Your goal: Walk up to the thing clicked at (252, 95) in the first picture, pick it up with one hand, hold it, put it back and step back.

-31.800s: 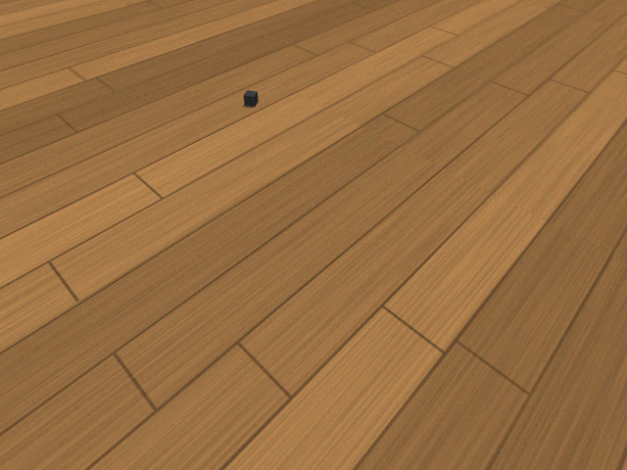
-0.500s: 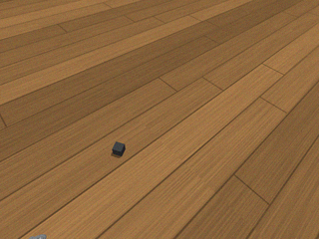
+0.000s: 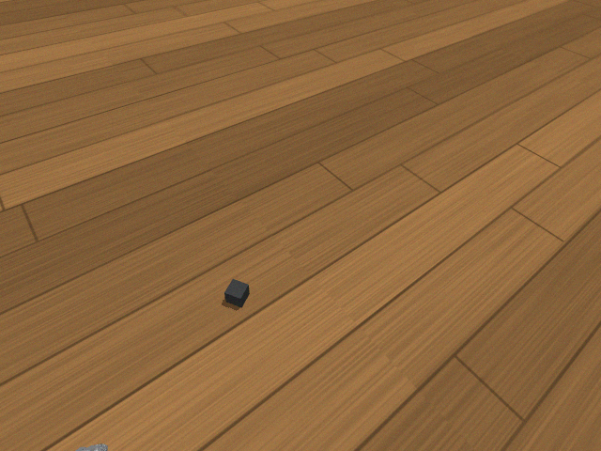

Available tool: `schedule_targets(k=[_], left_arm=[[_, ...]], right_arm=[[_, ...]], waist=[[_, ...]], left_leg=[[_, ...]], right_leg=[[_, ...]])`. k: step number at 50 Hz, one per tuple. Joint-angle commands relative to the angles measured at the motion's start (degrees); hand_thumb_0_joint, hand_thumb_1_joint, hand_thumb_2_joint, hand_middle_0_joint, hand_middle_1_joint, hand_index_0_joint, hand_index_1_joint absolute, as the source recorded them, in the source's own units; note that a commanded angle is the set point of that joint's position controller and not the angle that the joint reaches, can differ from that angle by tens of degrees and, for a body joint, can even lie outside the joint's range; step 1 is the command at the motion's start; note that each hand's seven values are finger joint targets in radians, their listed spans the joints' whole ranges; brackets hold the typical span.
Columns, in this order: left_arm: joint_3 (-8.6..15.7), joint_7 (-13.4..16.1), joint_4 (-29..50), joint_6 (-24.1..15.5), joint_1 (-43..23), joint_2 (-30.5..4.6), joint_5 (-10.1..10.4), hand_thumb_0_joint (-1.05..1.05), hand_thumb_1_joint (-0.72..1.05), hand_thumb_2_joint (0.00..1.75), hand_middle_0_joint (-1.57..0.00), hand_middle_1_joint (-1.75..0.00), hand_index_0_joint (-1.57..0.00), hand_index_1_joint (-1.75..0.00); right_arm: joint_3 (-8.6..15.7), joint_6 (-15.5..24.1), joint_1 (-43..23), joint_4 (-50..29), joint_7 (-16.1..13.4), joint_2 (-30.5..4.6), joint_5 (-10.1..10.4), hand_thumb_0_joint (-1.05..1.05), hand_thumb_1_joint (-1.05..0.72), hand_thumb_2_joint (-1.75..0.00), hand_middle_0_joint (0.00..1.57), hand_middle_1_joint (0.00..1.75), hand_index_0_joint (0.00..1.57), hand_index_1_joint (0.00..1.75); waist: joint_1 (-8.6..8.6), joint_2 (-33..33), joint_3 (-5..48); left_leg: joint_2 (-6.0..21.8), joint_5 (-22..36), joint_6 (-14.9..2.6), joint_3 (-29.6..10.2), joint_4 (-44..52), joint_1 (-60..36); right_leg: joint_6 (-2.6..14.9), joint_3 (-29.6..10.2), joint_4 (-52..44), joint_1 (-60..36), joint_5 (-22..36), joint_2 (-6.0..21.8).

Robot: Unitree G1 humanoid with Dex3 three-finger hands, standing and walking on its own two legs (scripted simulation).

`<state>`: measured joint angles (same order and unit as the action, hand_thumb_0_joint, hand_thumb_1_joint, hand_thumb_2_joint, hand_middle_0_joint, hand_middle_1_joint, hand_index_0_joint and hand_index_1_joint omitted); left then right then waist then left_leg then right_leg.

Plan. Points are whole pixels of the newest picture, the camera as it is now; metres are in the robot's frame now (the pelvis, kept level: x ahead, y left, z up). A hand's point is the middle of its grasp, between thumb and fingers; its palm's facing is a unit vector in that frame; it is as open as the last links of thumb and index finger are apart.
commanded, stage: walk up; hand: left
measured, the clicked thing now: (237, 293) +0.79 +0.20 -0.74
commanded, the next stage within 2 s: stand in 0.10 s
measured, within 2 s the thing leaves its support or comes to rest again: neither
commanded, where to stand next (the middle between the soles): +0.39 -0.01 m, yaw -4 degrees
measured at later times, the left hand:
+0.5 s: hand out of the picture +0.06 +0.24 -0.15, palm faces -0.02 -0.94 -0.35, open 7.4 cm
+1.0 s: hand out of the picture +0.08 +0.23 -0.15, palm faces -0.05 -0.94 -0.35, open 7.4 cm
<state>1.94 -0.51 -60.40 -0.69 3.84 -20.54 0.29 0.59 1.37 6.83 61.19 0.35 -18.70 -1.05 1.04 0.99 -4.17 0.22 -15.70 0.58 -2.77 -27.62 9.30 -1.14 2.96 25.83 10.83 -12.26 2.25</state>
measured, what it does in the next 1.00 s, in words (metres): stands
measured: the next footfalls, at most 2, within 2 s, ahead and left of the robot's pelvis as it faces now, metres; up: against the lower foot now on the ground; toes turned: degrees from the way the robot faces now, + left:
left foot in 1.40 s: +0.18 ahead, +0.17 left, +0.00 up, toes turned +4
right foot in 1.88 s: +0.36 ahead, -0.10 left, +0.00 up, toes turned -7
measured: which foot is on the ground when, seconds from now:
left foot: down 0.00-1.00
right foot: down 0.00-1.00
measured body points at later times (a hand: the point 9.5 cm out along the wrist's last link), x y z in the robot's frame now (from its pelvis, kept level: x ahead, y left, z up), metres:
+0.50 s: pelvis -0.01 -0.01 +0.01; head +0.00 -0.02 +0.46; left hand +0.06 +0.29 -0.12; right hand +0.08 -0.31 -0.13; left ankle -0.01 +0.13 -0.74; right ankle +0.02 -0.13 -0.74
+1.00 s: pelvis +0.00 -0.02 +0.01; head +0.01 -0.03 +0.46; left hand +0.08 +0.28 -0.12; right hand +0.04 -0.33 -0.13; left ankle -0.01 +0.13 -0.74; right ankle +0.02 -0.13 -0.74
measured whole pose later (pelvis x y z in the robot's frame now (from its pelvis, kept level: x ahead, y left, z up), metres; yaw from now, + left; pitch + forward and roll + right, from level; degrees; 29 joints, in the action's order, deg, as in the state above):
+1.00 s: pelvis +0.00 -0.02 +0.01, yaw -1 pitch -2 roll +0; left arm -0.7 -0.8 -64.7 -1.1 5.8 -20.5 -0.3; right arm 0.3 0.5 8.4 65.7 1.0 -20.5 -0.9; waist 0.1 -0.5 -3.6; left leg 2.0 -10.7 2.5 -2.1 -18.5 6.0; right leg 0.6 2.5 19.9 9.4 -8.7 0.5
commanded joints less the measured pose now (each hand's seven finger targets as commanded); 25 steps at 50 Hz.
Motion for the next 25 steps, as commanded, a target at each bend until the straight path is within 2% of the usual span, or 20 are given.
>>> schedule_targets(k=[1, 4, 5, 8, 11, 15, 18, 21, 22, 23, 25], left_arm=[[2.6, 0.6, 3.1, -1.3, -2.6, -11.4, -0.3, 0.00, 0.90, 0.90, -0.20, -0.30, -0.20, -0.30], [2.6, 0.5, 2.3, -1.2, -2.7, -11.3, -0.4, 0.00, 0.90, 0.90, -0.20, -0.30, -0.20, -0.30], [1.2, 0.5, 1.0, -1.2, -2.8, -10.4, -0.6, 0.00, 0.90, 0.90, -0.20, -0.30, -0.20, -0.30], [0.9, 0.5, 0.3, -1.5, -2.3, -10.6, -0.6, 0.00, 0.90, 0.90, -0.20, -0.30, -0.20, -0.30], [0.7, 0.6, -0.3, -1.7, -2.2, -11.3, -0.7, 0.00, 0.90, 0.90, -0.20, -0.30, -0.20, -0.30], [0.3, 0.6, -1.2, -1.8, -1.8, -11.6, -0.7, 0.00, 0.90, 0.90, -0.20, -0.30, -0.20, -0.30], [0.2, 0.7, -1.5, -2.0, -1.3, -11.8, -0.9, 0.00, 0.90, 0.90, -0.20, -0.30, -0.20, -0.30], [0.0, 0.7, -1.7, -1.8, -1.4, -11.9, -0.8, 0.00, 0.90, 0.90, -0.20, -0.30, -0.20, -0.30], [-0.1, 0.8, -1.7, -1.9, -0.9, -11.9, -1.0, 0.00, 0.90, 0.90, -0.20, -0.30, -0.20, -0.30], [0.0, 0.7, -1.9, -1.9, -0.9, -12.1, -0.8, 0.00, 0.90, 0.90, -0.20, -0.30, -0.20, -0.30], [0.0, 0.7, -1.9, -1.8, -0.7, -12.5, -0.9, 0.00, 0.90, 0.90, -0.20, -0.30, -0.20, -0.30]], right_arm=[[2.5, 1.1, -3.5, -3.0, -1.1, -12.8, 0.2, 0.00, -0.90, -0.90, 0.20, 0.30, 0.20, 0.30], [2.6, 0.9, -4.2, -2.7, -1.1, -12.4, 0.2, 0.00, -0.90, -0.90, 0.20, 0.30, 0.20, 0.30], [2.5, 1.0, -3.9, -2.2, -1.0, -13.0, 0.6, 0.00, -0.90, -0.90, 0.20, 0.30, 0.20, 0.30], [2.6, 1.0, -4.8, -1.6, -0.7, -13.3, 0.7, 0.00, -0.90, -0.90, 0.20, 0.30, 0.20, 0.30], [2.5, 1.0, -4.5, -1.3, -0.6, -13.1, 0.7, 0.00, -0.90, -0.90, 0.20, 0.30, 0.20, 0.30], [2.4, 0.7, -5.2, -0.8, -0.4, -13.1, 0.7, 0.00, -0.90, -0.90, 0.20, 0.30, 0.20, 0.30], [2.3, 0.6, -5.2, -0.5, -0.3, -13.3, 0.7, 0.00, -0.90, -0.90, 0.20, 0.30, 0.20, 0.30], [2.2, 0.5, -5.0, 0.0, -0.3, -13.2, 0.6, 0.00, -0.90, -0.90, 0.20, 0.30, 0.20, 0.30], [2.2, 0.4, -5.1, -0.1, -0.2, -13.0, 0.6, 0.00, -0.90, -0.90, 0.20, 0.30, 0.20, 0.30], [2.1, 0.3, -4.6, 0.2, -0.1, -13.1, 0.7, 0.00, -0.90, -0.90, 0.20, 0.30, 0.20, 0.30], [2.0, 0.2, -4.5, 0.2, 0.0, -12.8, 0.6, 0.00, -0.90, -0.90, 0.20, 0.30, 0.20, 0.30]], waist=[[0.28, -3.2, 7.6], [0.08, -2.5, 6.4], [-0.80, -3.0, 6.0], [-0.56, -2.5, 5.8], [-0.86, -1.8, 6.9], [-0.81, -1.1, 5.9], [-0.79, -0.7, 6.3], [-0.77, -1.3, 5.1], [-0.59, -0.8, 5.5], [-0.72, -0.2, 4.5], [-0.76, 0.0, 4.7]], left_leg=[[6.6, 14.7, -2.32, -5.2, 7.3, 2.5], [6.4, 13.2, -2.07, -4.9, 7.7, 1.9], [6.8, 14.2, -1.81, -5.3, 10.1, 0.5], [6.9, 14.6, -1.74, -5.1, 10.5, -1.2], [6.9, 17.0, -1.51, -4.3, 10.9, -3.1], [6.9, 13.8, -1.60, -4.0, 11.8, -2.9], [6.7, 13.0, -1.39, -3.7, 12.4, -3.5], [6.5, 9.4, -1.33, -3.6, 12.9, -1.9], [6.6, 10.0, -1.36, -3.6, 12.9, -2.3], [6.2, 7.7, -1.38, -3.5, 13.0, -1.1], [6.3, 7.2, -1.41, -3.4, 12.9, -2.1]], right_leg=[[2.64, -4.9, -3.3, -7.6, 9.4, 4.7], [2.58, -5.1, -4.5, -6.5, 8.5, 4.7], [2.82, -5.7, -5.6, -6.0, 9.3, 5.2], [2.49, -5.7, -7.0, -5.9, 9.0, 5.1], [2.37, -5.8, -7.3, -6.6, 12.1, 5.5], [2.23, -6.0, -8.9, -6.2, 9.4, 5.5], [2.32, -6.4, -9.3, -6.1, 9.5, 5.8], [2.20, -6.6, -10.1, -5.6, 5.7, 5.7], [2.30, -6.5, -10.2, -5.7, 5.9, 5.8], [2.05, -6.8, -10.7, -5.3, 3.7, 5.7], [2.32, -7.3, -11.2, -4.2, 1.9, 5.9]])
